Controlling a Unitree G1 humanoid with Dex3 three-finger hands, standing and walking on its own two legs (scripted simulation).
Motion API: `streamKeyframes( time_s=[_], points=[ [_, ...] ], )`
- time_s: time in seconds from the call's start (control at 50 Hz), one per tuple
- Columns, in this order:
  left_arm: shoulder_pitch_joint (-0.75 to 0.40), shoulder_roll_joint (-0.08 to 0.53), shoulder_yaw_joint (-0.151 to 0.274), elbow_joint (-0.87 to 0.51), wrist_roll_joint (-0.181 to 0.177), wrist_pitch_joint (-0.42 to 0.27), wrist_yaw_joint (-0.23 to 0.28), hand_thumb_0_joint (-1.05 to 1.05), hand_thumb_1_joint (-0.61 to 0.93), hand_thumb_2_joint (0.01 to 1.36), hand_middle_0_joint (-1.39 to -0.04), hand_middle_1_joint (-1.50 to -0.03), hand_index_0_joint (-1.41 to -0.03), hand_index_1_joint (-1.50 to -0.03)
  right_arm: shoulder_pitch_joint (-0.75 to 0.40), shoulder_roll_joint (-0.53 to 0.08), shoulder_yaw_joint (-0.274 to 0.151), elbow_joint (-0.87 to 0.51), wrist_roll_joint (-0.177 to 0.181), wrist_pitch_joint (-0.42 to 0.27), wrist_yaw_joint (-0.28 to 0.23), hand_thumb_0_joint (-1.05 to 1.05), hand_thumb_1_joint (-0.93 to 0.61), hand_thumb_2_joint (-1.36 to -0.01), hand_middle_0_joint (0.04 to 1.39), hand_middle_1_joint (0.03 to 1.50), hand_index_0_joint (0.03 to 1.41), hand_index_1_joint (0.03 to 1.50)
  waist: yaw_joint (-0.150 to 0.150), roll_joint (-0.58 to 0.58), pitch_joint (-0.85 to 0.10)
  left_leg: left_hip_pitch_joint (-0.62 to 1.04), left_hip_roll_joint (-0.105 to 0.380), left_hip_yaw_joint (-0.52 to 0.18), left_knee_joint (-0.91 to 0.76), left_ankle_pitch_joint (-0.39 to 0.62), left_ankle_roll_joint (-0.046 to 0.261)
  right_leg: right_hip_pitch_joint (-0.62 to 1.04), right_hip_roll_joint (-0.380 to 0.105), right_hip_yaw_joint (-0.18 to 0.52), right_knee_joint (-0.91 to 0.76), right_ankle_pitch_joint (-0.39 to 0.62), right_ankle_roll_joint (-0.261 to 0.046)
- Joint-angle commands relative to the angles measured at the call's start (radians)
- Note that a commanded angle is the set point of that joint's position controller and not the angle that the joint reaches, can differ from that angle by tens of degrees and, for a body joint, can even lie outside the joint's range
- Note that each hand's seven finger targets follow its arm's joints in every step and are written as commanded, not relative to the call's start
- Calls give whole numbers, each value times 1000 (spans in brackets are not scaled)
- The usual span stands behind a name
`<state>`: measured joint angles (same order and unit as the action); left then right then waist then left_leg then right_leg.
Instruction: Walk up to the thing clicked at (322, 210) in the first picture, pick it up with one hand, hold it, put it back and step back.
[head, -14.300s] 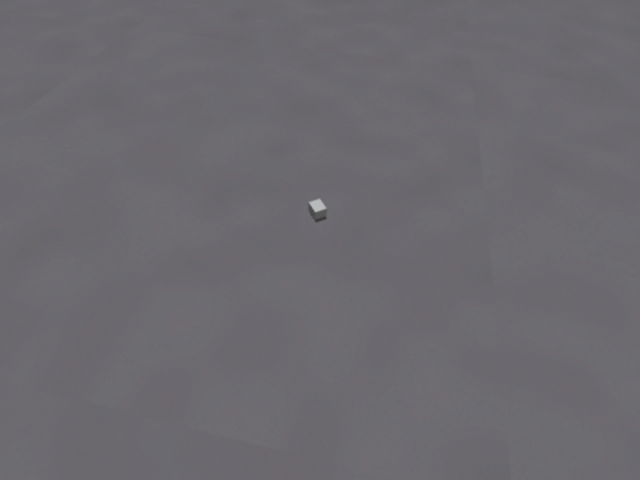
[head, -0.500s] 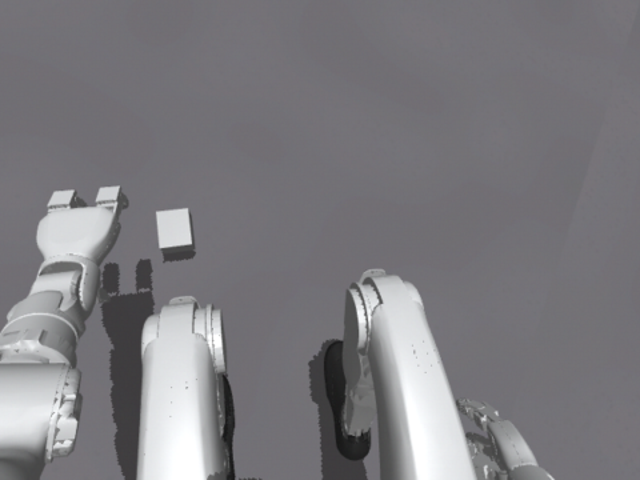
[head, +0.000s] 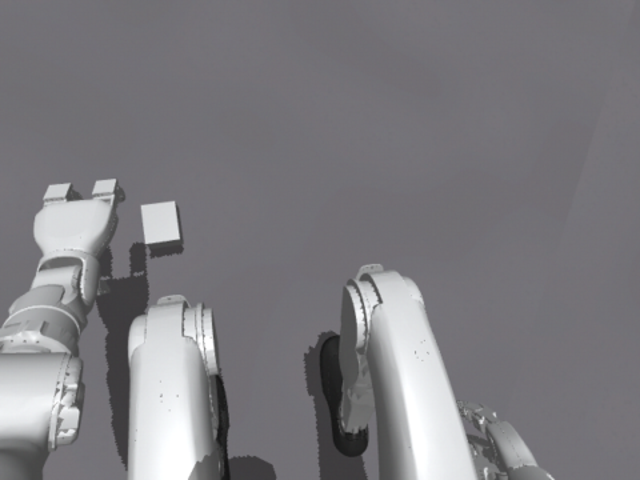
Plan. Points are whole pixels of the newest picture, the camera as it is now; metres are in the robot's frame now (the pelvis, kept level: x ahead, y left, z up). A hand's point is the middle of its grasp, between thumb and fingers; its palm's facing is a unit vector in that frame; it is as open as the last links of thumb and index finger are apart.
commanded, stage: rise first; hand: left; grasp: from above
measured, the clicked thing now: (162, 225) +0.47 +0.18 -0.34
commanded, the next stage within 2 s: approach in 0.26 s
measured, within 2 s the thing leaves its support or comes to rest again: neither
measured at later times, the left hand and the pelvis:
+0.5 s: hand (110, 243) +0.41 +0.22 -0.21, palm faces -0.48 -0.03 -0.88, open 13.3 cm; pelvis +0.00 +0.00 -0.02, yaw +0 degrees
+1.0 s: hand (150, 215) +0.46 +0.18 -0.24, palm faces -0.48 -0.04 -0.88, open 13.5 cm; pelvis +0.00 +0.00 -0.03, yaw -3 degrees
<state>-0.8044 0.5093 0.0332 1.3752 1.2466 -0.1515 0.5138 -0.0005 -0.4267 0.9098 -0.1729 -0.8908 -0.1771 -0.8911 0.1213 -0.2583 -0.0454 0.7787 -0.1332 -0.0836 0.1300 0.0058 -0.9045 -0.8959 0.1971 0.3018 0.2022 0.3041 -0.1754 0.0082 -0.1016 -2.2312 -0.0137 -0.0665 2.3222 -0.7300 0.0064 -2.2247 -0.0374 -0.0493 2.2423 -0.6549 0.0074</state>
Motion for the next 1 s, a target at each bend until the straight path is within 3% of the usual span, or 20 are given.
streamKeyframes(
  time_s=[0.0,0.18,0.24,0.34,0.38,0.48,0.5,0.54,0.58,0.66,0.68,0.7,0.74,0.76,0.8,0.84,0.88,0.9,0.94,0.98],
  points=[
    [-248,176,17,-89,-4,1,42,0,-431,903,-163,-891,-171,-884,200,-208,-64,-25,0,-8,-7,0,-900,-901,200,300,200,300,-20,154,-656,451,-28,61,-252,203,34,372,34,-53,-228,189,-44],
    [-282,193,26,-84,-7,-2,55,0,-402,878,-185,-877,-194,-868,207,-227,-65,-20,-1,-15,1,0,-900,-901,200,300,200,300,-25,168,-674,449,-28,57,-238,216,31,356,33,-56,-206,204,-44],
    [-327,167,6,-52,-1,-5,54,0,-393,870,-181,-888,-196,-872,206,-228,-61,-9,-7,-22,6,0,-900,-901,200,300,200,300,-51,176,-635,438,-26,54,-230,195,30,319,33,-61,-199,188,-44],
    [-327,189,25,-51,-4,-4,66,0,-425,920,-208,-872,-189,-892,205,-236,-55,-10,-10,-24,11,0,-903,-900,200,300,200,300,-35,176,-666,427,-30,63,-228,190,31,342,36,-62,-199,178,-44],
    [-376,143,-8,-31,-4,-3,65,0,-348,823,-174,-933,-218,-888,210,-235,-56,-2,-15,-29,15,0,-897,-891,200,300,200,300,-64,194,-656,444,-25,56,-217,192,27,308,36,-66,-188,185,-44],
    [-527,92,-58,30,-8,-9,87,0,-343,814,-173,-948,-223,-896,225,-236,-40,18,-30,-40,21,0,-896,-891,200,300,200,300,-120,157,-622,376,-27,55,-195,127,33,293,42,-71,-206,130,-43],
    [-554,54,-82,66,-4,-7,89,0,-342,816,-173,-955,-224,-903,224,-229,-30,24,-41,-44,26,0,-897,-891,200,300,200,300,-147,157,-602,373,-28,55,-185,119,31,291,44,-75,-200,126,-44],
    [-623,96,-61,45,-3,-3,108,0,-352,826,-138,-986,-200,-922,241,-245,-27,36,-46,-52,29,0,-894,-890,200,300,200,300,-141,194,-658,411,-25,54,-180,156,25,301,42,-75,-197,160,-41],
    [-623,75,-77,141,18,15,120,0,-360,828,-135,-1002,-198,-937,229,-243,-13,41,-65,-60,44,0,-898,-891,200,300,200,300,-168,196,-606,388,-25,54,-164,137,26,277,46,-84,-183,153,-43],
    [-634,166,-11,223,45,63,164,0,-380,852,-154,-961,-197,-917,237,-270,4,33,-76,-64,70,0,-898,-891,200,300,200,300,-147,267,-632,403,-21,35,-181,177,14,270,43,-91,-151,193,-49],
    [-640,152,-12,238,49,75,165,0,-369,841,-160,-957,-206,-909,242,-259,13,37,-87,-66,83,0,-898,-891,200,300,200,300,-175,274,-592,396,-19,38,-167,181,13,267,45,-95,-141,204,-49],
    [-623,170,-2,240,45,86,172,0,-369,837,-150,-973,-202,-920,235,-266,20,30,-88,-62,89,0,-897,-890,200,300,200,300,-158,280,-624,389,-23,45,-169,195,17,299,54,-94,-150,217,-49],
    [-571,185,15,297,40,118,175,0,-374,833,-134,-1001,-194,-939,230,-273,26,8,-84,-66,104,0,-899,-891,200,300,200,300,-159,255,-623,351,-22,49,-152,210,25,323,52,-90,-144,238,-41],
    [-536,203,26,277,27,128,174,0,-371,827,-132,-1012,-196,-945,225,-275,27,0,-78,-60,109,0,-899,-891,200,300,200,300,-131,283,-654,353,-25,51,-169,230,24,362,57,-88,-143,253,-42],
    [-511,228,39,270,19,146,157,0,-390,835,-110,-1021,-176,-952,231,-270,34,-10,-78,-61,123,0,-898,-890,200,300,200,300,-144,243,-628,321,-23,58,-141,231,36,379,56,-83,-143,260,-33],
    [-489,243,52,237,-20,147,139,0,-405,841,-87,-1069,-162,-991,233,-258,37,-11,-69,-58,134,0,-900,-890,200,300,200,300,-134,205,-638,258,-24,65,-120,228,50,446,59,-72,-151,272,-24],
    [-420,304,121,154,-45,144,130,0,-447,862,-62,-1070,-132,-998,266,-261,18,-6,-50,-47,136,0,-902,-894,200,300,200,300,-90,221,-701,282,-23,68,-134,265,47,495,56,-67,-150,295,-23],
    [-417,226,63,171,-51,140,113,0,-464,869,-55,-1082,-124,-1010,243,-237,25,-21,-50,-48,141,0,-904,-895,200,300,200,300,-110,208,-677,275,-20,69,-122,261,48,490,58,-68,-144,301,-23],
    [-474,221,57,144,-55,109,91,0,-486,890,-51,-1090,-114,-1025,288,-255,13,8,-52,-52,139,0,-906,-896,200,300,200,300,-159,165,-622,239,-16,56,-101,211,51,445,60,-77,-150,258,-21],
    [-524,222,61,104,-72,69,73,0,-490,890,-60,-1090,-120,-1028,319,-264,3,33,-53,-56,135,0,-910,-898,200,300,200,300,-171,181,-622,240,-14,50,-98,188,46,428,59,-81,-154,226,-27]
  ],
)
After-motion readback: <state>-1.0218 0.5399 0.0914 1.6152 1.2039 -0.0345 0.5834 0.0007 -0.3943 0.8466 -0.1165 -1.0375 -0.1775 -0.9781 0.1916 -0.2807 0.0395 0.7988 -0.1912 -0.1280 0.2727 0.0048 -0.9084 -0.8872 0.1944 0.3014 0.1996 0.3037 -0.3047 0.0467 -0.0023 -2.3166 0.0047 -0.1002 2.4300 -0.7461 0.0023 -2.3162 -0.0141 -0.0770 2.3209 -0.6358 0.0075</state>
